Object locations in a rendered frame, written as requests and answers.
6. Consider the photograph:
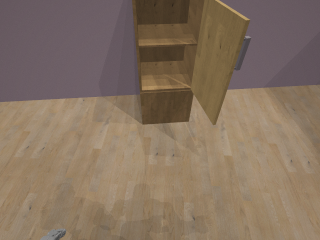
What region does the cupboard door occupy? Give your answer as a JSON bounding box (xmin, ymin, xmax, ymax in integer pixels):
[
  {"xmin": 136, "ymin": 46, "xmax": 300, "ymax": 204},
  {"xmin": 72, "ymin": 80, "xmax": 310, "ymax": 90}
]
[{"xmin": 191, "ymin": 0, "xmax": 250, "ymax": 125}]

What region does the handle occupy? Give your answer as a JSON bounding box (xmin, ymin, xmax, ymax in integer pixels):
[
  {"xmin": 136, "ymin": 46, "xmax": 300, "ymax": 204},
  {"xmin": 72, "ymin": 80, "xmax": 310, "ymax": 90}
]
[{"xmin": 234, "ymin": 36, "xmax": 251, "ymax": 71}]

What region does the robot left hand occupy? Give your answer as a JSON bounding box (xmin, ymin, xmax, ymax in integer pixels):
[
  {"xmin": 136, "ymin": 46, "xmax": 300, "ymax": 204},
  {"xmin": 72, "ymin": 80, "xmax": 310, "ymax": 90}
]
[{"xmin": 40, "ymin": 228, "xmax": 67, "ymax": 240}]

